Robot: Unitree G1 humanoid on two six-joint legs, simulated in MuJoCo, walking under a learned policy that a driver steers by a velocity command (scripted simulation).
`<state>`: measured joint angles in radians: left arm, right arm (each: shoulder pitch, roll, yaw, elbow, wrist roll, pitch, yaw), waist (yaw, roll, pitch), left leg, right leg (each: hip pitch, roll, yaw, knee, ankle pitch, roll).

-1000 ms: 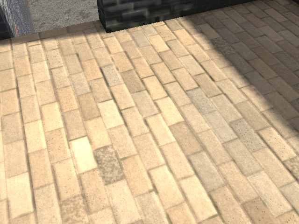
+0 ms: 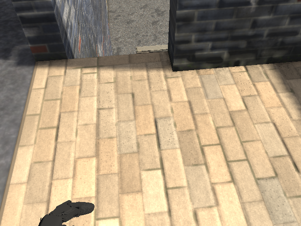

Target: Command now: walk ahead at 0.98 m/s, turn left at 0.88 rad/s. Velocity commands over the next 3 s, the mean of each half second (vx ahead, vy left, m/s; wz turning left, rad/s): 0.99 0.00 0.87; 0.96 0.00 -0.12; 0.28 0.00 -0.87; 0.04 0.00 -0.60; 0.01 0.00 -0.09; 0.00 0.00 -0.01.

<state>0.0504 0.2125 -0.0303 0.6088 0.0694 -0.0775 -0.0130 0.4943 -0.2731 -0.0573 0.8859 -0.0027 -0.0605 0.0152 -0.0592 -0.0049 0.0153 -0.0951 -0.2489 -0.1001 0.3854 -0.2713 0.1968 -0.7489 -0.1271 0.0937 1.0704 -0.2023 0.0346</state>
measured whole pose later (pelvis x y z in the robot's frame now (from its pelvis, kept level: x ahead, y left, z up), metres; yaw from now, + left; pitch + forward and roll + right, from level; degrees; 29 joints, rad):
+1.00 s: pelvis +0.84 +0.24 -0.01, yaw +21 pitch +0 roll +1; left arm 0.13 0.29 0.03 0.77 0.02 -0.04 -0.07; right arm 0.46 -0.27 -0.03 0.93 0.00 -0.13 0.00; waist -0.04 -0.04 0.06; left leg 0.16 -0.10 0.21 0.22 -0.38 0.07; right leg -0.78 -0.07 -0.10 0.82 0.10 -0.09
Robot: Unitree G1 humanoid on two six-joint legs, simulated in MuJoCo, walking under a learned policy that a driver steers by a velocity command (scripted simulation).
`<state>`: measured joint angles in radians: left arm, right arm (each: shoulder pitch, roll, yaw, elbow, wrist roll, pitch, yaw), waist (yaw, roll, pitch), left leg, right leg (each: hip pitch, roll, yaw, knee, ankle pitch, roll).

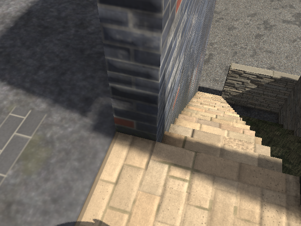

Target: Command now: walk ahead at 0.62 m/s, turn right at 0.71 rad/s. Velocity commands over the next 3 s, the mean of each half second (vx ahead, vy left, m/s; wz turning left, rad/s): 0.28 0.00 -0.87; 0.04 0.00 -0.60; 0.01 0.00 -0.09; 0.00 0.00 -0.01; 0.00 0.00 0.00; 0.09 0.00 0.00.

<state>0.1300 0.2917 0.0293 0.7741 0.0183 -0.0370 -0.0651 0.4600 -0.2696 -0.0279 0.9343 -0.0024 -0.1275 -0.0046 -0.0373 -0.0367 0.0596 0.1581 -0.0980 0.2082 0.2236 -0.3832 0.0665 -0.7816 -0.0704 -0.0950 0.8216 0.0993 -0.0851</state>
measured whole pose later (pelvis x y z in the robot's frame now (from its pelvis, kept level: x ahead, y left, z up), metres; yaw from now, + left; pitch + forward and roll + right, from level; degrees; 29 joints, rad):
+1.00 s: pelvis +0.31 +0.06 +0.01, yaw -45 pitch +0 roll -1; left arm 0.16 0.30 0.03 0.68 0.02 0.07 -0.01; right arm 0.29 -0.29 -0.03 0.70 -0.03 0.04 -0.02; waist -0.06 -0.02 0.05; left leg -0.30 0.02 0.00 0.51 -0.21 0.00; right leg -0.25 0.08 0.08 0.58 -0.40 0.03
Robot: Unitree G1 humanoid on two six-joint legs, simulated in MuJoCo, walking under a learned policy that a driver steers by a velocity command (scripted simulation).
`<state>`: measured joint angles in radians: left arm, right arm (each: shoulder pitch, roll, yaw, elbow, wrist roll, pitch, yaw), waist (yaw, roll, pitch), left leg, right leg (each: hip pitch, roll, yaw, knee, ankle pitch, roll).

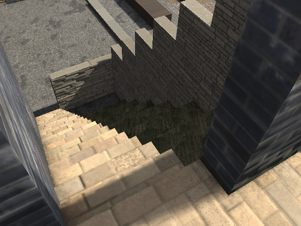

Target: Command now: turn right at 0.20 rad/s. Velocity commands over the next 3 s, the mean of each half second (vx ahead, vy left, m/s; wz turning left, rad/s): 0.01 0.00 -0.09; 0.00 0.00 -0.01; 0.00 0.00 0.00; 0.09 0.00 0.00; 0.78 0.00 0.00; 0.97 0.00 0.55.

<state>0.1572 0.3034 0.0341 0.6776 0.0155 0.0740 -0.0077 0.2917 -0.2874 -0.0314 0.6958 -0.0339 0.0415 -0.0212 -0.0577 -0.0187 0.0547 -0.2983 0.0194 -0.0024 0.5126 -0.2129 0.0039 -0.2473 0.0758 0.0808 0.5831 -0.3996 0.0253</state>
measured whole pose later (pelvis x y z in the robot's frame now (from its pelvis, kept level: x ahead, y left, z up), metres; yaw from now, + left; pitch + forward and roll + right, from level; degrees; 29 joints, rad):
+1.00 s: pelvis -0.01 +0.00 +0.01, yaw -1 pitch -2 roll +0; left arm 0.22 0.19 0.03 1.11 0.01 -0.02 0.04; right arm 0.27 -0.18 -0.02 1.03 -0.03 0.02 -0.03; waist -0.01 0.01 0.04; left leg -0.16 0.00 -0.03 0.37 -0.19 -0.01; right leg -0.14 0.06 0.10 0.36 -0.19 -0.02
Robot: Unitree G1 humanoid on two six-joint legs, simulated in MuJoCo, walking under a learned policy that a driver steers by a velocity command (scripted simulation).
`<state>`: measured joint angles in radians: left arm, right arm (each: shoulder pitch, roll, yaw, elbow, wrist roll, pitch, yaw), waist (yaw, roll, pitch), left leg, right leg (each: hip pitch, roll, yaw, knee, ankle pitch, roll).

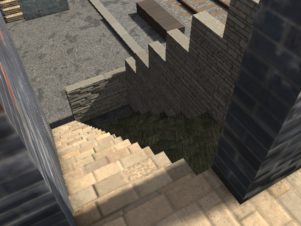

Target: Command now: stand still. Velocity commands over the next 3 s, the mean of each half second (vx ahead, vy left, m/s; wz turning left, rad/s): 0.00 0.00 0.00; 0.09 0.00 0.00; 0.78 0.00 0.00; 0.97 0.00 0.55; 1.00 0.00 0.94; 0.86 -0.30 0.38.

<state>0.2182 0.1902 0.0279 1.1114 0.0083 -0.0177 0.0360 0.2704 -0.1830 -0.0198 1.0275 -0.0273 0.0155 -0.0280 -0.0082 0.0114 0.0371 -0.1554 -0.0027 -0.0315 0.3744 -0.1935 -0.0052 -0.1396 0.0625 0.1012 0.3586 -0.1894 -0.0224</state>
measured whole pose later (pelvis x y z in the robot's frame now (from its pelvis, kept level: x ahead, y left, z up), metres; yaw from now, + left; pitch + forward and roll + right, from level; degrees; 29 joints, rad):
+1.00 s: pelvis +0.02 +0.00 +0.00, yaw +0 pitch +0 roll -1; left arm 0.30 0.15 0.05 1.11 0.01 -0.02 0.04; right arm 0.32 -0.16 -0.02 1.05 -0.04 0.02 -0.02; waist 0.01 0.01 -0.01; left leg -0.24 -0.01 -0.03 0.55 -0.39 0.02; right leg -0.18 0.07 0.10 0.45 -0.34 -0.07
